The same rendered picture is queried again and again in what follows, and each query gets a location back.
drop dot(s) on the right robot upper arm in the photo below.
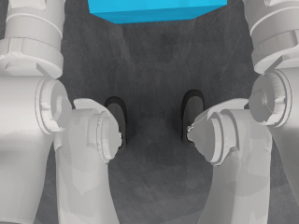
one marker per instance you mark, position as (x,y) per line
(274,102)

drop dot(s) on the robot left shin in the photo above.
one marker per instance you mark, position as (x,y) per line
(85,103)

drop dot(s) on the left robot upper arm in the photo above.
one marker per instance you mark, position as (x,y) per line
(32,110)

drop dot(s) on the robot left forearm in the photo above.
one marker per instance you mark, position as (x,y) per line
(33,38)

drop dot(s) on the robot left thigh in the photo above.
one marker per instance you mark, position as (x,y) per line
(82,186)

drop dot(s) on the carton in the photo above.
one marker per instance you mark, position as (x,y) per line
(138,11)

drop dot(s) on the robot right forearm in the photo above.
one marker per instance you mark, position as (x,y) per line
(274,30)

